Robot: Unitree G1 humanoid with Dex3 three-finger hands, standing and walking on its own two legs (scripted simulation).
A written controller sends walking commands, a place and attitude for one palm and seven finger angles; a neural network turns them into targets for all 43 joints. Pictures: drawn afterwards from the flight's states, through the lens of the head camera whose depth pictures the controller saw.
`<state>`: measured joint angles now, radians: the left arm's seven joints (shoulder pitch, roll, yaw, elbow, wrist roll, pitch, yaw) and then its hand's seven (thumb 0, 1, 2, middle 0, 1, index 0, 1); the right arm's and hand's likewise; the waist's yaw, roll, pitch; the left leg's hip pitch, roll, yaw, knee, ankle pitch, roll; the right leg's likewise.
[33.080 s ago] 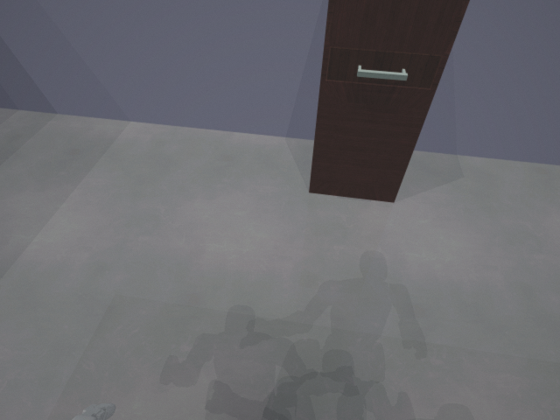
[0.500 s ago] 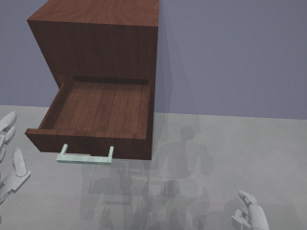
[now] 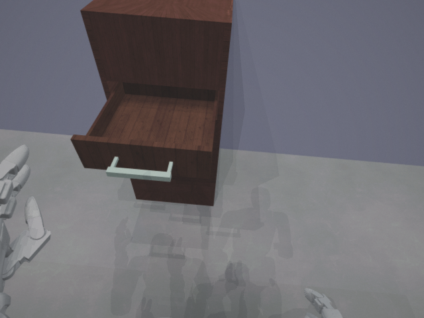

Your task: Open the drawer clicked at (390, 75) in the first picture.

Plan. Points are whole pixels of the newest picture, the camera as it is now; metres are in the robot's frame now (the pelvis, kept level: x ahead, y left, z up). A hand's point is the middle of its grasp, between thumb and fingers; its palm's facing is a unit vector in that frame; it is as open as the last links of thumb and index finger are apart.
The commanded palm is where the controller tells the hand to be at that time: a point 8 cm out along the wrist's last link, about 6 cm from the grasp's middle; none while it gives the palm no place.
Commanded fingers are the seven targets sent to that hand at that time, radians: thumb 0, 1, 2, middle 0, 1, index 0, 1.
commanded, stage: stop stepping back and stand still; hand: left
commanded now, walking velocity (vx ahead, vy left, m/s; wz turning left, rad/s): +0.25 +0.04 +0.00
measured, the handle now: (141, 168) +0.51 +0.23 -0.08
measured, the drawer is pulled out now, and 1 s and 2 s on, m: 0.30 0.30 0.30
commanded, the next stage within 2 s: let the arm hang, fingers relaxed in 0.54 s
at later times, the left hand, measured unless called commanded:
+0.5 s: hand (45, 251) +0.17 +0.23 +0.15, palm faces +0.34 -0.82 -0.46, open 7.4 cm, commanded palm +0.10 +0.27 +0.18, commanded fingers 0.00 0.90 0.90 -0.20 -0.30 -0.20 -0.30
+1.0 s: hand out of the picture +0.05 +0.16 -0.17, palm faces +0.04 -0.98 -0.19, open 6.9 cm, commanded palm none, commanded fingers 0.00 0.90 0.90 -0.20 -0.30 -0.20 -0.30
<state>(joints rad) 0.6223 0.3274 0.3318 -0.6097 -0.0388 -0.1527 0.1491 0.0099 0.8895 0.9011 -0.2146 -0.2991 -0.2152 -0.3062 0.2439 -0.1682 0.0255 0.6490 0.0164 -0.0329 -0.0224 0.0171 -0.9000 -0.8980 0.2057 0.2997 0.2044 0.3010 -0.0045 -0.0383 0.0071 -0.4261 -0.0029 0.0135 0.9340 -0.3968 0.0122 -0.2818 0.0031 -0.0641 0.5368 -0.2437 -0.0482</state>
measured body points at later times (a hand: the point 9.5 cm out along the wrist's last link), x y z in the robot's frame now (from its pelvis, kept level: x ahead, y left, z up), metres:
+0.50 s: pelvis -0.03 -0.01 +0.00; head -0.01 +0.00 +0.45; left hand +0.14 +0.27 +0.18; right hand +0.11 -0.24 -0.10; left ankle -0.03 +0.09 -0.70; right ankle -0.01 -0.11 -0.73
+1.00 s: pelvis -0.01 -0.02 +0.00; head +0.03 +0.00 +0.45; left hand +0.04 +0.21 -0.15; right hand +0.05 -0.25 -0.14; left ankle +0.00 +0.10 -0.73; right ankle -0.03 -0.13 -0.73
